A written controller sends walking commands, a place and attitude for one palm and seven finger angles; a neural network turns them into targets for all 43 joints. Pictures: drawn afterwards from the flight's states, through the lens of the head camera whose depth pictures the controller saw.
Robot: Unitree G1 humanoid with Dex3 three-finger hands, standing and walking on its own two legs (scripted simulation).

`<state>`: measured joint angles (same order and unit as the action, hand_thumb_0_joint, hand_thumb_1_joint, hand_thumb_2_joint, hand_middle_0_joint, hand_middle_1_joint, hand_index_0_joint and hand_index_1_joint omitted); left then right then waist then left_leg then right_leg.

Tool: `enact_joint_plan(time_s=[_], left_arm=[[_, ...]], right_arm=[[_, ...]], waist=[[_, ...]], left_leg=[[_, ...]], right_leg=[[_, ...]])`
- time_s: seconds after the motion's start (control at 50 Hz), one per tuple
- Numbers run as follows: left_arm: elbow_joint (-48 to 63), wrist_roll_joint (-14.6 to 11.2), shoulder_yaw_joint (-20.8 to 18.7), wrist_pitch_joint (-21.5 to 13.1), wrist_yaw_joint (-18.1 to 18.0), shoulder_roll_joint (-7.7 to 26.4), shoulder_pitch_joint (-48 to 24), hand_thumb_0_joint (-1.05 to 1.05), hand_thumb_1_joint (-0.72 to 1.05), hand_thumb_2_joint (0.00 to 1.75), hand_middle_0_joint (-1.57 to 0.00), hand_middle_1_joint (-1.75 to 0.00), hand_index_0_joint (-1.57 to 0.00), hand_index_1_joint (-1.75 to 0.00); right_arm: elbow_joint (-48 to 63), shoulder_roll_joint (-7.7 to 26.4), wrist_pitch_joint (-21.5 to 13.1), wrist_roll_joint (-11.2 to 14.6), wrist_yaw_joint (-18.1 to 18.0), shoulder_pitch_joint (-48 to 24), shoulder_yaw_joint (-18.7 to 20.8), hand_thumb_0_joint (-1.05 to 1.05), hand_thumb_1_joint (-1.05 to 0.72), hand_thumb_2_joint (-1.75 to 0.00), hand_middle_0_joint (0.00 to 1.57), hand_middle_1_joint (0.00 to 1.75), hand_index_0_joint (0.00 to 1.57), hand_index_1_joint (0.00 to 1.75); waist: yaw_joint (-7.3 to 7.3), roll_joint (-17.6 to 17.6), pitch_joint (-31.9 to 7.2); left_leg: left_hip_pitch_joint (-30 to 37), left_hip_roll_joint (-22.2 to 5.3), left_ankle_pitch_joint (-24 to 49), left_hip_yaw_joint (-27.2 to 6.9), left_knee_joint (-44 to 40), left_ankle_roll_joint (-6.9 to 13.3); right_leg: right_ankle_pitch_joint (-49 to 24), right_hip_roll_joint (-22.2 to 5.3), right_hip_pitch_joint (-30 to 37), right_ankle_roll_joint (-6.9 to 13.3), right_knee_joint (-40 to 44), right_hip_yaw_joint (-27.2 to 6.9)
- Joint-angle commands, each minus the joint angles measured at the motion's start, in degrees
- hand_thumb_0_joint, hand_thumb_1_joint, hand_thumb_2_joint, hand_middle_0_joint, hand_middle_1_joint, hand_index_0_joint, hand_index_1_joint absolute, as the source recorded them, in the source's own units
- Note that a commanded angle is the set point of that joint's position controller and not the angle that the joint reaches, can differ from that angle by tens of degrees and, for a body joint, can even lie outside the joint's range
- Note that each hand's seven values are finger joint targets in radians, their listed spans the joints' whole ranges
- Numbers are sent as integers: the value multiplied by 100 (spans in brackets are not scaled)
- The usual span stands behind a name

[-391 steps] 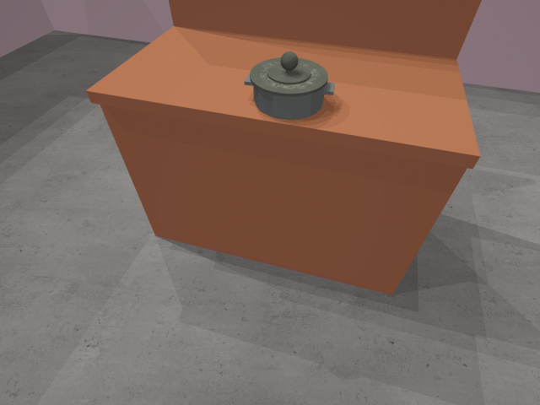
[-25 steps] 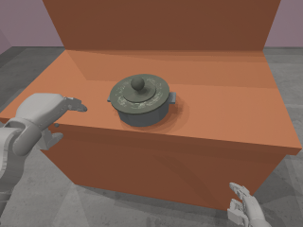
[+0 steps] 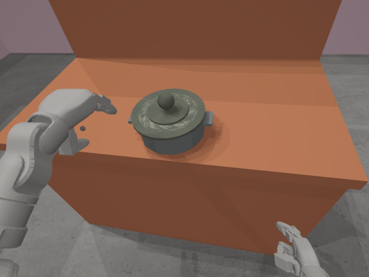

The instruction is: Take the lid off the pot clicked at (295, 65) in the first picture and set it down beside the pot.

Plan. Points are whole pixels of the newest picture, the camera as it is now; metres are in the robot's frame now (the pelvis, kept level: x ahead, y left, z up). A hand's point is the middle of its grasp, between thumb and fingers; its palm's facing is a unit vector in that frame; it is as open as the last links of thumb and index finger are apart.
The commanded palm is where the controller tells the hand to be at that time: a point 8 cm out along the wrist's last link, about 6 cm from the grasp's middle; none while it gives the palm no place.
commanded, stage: move the open hand above the knob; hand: left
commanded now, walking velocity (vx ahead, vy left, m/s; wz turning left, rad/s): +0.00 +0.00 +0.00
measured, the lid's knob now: (165, 100) +0.53 +0.11 +0.10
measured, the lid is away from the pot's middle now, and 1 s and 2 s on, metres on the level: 0.00 0.00 0.00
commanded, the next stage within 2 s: lower the open fingers around the knob in 2.00 s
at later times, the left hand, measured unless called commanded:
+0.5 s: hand (111, 108) +0.40 +0.19 +0.19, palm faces -0.18 -0.01 -0.98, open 10.2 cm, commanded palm +0.38 +0.18 +0.25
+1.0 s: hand (146, 88) +0.46 +0.13 +0.19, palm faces -0.21 +0.01 -0.98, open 10.2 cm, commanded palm +0.45 +0.13 +0.25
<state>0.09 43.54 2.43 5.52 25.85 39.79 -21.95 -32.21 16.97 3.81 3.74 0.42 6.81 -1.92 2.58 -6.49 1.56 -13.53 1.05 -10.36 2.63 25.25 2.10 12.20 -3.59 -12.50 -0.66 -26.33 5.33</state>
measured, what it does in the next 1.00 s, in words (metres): stands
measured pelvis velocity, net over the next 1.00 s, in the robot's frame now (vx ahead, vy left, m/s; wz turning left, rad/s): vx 0.02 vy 0.00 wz -0.02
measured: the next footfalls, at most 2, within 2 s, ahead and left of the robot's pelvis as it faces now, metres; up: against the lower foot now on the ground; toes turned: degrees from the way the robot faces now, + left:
none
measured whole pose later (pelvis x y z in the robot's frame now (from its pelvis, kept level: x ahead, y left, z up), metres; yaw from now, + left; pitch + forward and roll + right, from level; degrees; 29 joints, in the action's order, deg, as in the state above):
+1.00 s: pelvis +0.02 +0.00 +0.00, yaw -1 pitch +2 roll +1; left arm -28.9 48.9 16.1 13.1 25.9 28.3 -51.5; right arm -35.3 16.8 5.7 4.5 0.7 11.2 -0.8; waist -2.0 -5.1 -0.1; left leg -14.6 1.3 -12.0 3.9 24.9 2.0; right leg 14.5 -3.7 -15.1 -0.6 -28.0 3.8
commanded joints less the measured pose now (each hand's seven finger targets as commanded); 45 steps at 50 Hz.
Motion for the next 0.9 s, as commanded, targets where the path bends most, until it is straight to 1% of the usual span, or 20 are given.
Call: enact_joint_plan(time_s=[0.0, 0.04, 0.1, 0.16, 0.18, 0.22, 0.26, 0.3, 0.36, 0.38, 0.4, 0.5, 0.56, 0.58, 0.6, 0.66, 0.72, 0.78, 0.86, 0.88], left_arm=[[867, 84, -917, 97, -167, 1415, -2182, 0, -35, 152, -84, -8, -84, -8], [473, 116, -753, 168, -147, 1263, -2259, 0, -35, 152, -84, -8, -84, -8], [380, 181, -805, 197, -113, 1431, -2605, 0, -35, 152, -84, -8, -84, -8], [755, 125, -832, 130, -144, 1453, -2901, 0, -35, 152, -84, -8, -84, -8], [577, 210, -697, 193, -93, 1389, -3024, 0, -35, 152, -84, -8, -84, -8], [245, 224, -551, 276, -73, 1199, -3039, 0, -35, 152, -84, -8, -84, -8], [29, 174, -821, 298, -87, 1367, -2707, 0, -35, 152, -84, -8, -84, -8], [68, 233, -273, 356, -19, 917, -3267, 0, -35, 152, -84, -8, -84, -8], [104, 212, -505, 353, -52, 1149, -3259, 0, -35, 152, -84, -8, -84, -8], [319, 318, -514, 356, -37, 1302, -3706, 0, -35, 152, -84, -8, -84, -8], [267, 317, -266, 380, -24, 991, -3776, 0, -35, 152, -84, -8, -84, -8], [-657, 397, 7, 538, -46, 751, -4125, 0, -35, 152, -84, -8, -84, -8], [-496, 393, 158, 500, -107, 582, -4539, 0, -35, 152, -84, -8, -84, -8], [-236, 491, -33, 476, -124, 912, -4883, 0, -35, 152, -84, -8, -84, -8], [-365, 502, 130, 481, -127, 671, -4892, 0, -35, 152, -84, -8, -84, -8], [-1230, 429, 58, 580, -170, 587, -4522, 0, -35, 152, -84, -8, -84, -8], [-1288, 556, 473, 668, -161, 237, -5045, 0, -35, 152, -84, -8, -84, -8], [-1146, 605, 302, 658, -208, 443, -5316, 0, -35, 152, -84, -8, -84, -8], [-2114, 548, 455, 757, -245, 215, -5369, 0, -35, 152, -84, -8, -84, -8], [-1908, 642, 395, 732, -256, 397, -5760, 0, -35, 152, -84, -8, -84, -8]], right_arm=[[1040, 575, -250, 1, 1, -837, 233, 0, -90, -90, 20, 30, 20, 30], [968, 599, -204, 8, 0, -805, 229, 0, -90, -90, 20, 30, 20, 30], [991, 628, -152, 32, -10, -792, 230, 0, -90, -90, 20, 30, 20, 30], [1050, 631, -231, 36, 3, -796, 257, 0, -90, -90, 20, 30, 20, 30], [1004, 551, -215, 3, 7, -801, 225, 0, -90, -90, 20, 30, 20, 30], [936, 599, -154, 23, 9, -712, 258, 0, -90, -90, 20, 30, 20, 30], [957, 681, -145, 42, 26, -630, 291, 0, -90, -90, 20, 30, 20, 30], [953, 588, -92, 64, 45, -733, 251, 0, -90, -90, 20, 30, 20, 30], [977, 673, -107, 65, 46, -669, 295, 0, -90, -90, 20, 30, 20, 30], [935, 605, -90, 46, 55, -707, 262, 0, -90, -90, 20, 30, 20, 30], [948, 568, -102, 43, 51, -708, 274, 0, -90, -90, 20, 30, 20, 30], [797, 610, -22, 90, 36, -543, 270, 0, -90, -90, 20, 30, 20, 30], [813, 627, -61, 86, 25, -507, 310, 0, -90, -90, 20, 30, 20, 30], [811, 572, -87, 58, 35, -497, 284, 0, -90, -90, 20, 30, 20, 30], [809, 548, -104, 48, 32, -511, 290, 0, -90, -90, 20, 30, 20, 30], [672, 647, -63, 84, 47, -275, 319, 0, -90, -90, 20, 30, 20, 30], [674, 586, -37, 101, 54, -365, 283, 0, -90, -90, 20, 30, 20, 30], [696, 579, -52, 68, 45, -305, 300, 0, -90, -90, 20, 30, 20, 30], [525, 657, -29, 98, -6, -104, 322, 0, -90, -90, 20, 30, 20, 30], [532, 626, -39, 85, -8, -116, 281, 0, -90, -90, 20, 30, 20, 30]], waist=[[-37, 466, -1776], [-82, 502, -1507], [-103, 606, -1585], [-123, 220, -2057], [-85, 262, -2145], [-139, 452, -1813], [-127, 594, -1876], [-194, 646, -1702], [-203, 509, -1955], [-148, 427, -2243], [-199, 475, -2124], [-288, 753, -1699], [-349, 507, -2114], [-264, 396, -2535], [-306, 400, -2411], [-342, 694, -2040], [-372, 734, -1989], [-348, 663, -2395], [-471, 915, -1913], [-426, 866, -2160]], left_leg=[[714, 141, 822, -297, -312, 58], [596, 134, 655, -305, -350, 51], [568, 139, 593, -286, -344, 68], [926, 188, 1005, -342, -160, 109], [893, 193, 1033, -319, -247, 87], [775, 168, 904, -315, -276, 78], [740, 190, 1045, -280, -150, 120], [688, 175, 912, -271, -266, 91], [823, 208, 1051, -282, -134, 130], [895, 194, 1177, -301, -229, 97], [938, 198, 1217, -301, -187, 113], [682, 174, 742, -282, -277, 97], [966, 207, 955, -314, -149, 144], [1100, 178, 1064, -327, -222, 115], [1098, 185, 1169, -317, -176, 123], [872, 165, 1222, -302, -137, 126], [795, 157, 941, -261, -254, 109], [976, 162, 1187, -255, -194, 139], [722, 165, 901, -236, -198, 157], [734, 166, 866, -229, -273, 139]], right_leg=[[-742, 295, 384, 185, 355, -194], [-599, 306, 202, 187, 378, -162], [-574, 298, 279, 185, 376, -185], [-937, 318, 381, 248, 243, -226], [-950, 288, 475, 225, 247, -229], [-895, 297, 292, 216, 294, -192], [-1129, 312, 394, 235, 271, -226], [-1012, 286, 289, 207, 292, -187], [-1165, 313, 357, 245, 230, -227], [-1223, 291, 538, 236, 198, -234], [-1268, 301, 417, 235, 194, -222], [-852, 329, 149, 236, 267, -169], [-1021, 330, 160, 282, 191, -197], [-1056, 324, 382, 274, 147, -222], [-1166, 333, 296, 291, 122, -214], [-1294, 334, 203, 291, 162, -184], [-1064, 327, 117, 272, 148, -164], [-1284, 325, 299, 284, 101, -213], [-1166, 338, 73, 268, 177, -187], [-1140, 329, 223, 257, 142, -208]])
